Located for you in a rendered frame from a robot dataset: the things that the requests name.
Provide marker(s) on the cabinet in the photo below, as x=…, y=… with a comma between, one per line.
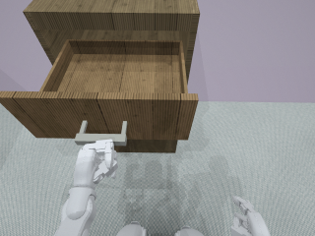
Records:
x=55, y=21

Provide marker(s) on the robot left hand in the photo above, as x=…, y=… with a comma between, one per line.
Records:
x=99, y=155

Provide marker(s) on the robot right hand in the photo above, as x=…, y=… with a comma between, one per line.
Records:
x=251, y=225

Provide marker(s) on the left robot forearm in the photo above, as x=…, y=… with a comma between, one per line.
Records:
x=78, y=212

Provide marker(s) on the handle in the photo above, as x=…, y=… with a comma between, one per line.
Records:
x=82, y=139

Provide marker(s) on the left robot thigh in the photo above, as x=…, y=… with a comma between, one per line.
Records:
x=132, y=230

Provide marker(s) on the drawer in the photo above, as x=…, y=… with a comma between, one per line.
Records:
x=106, y=82

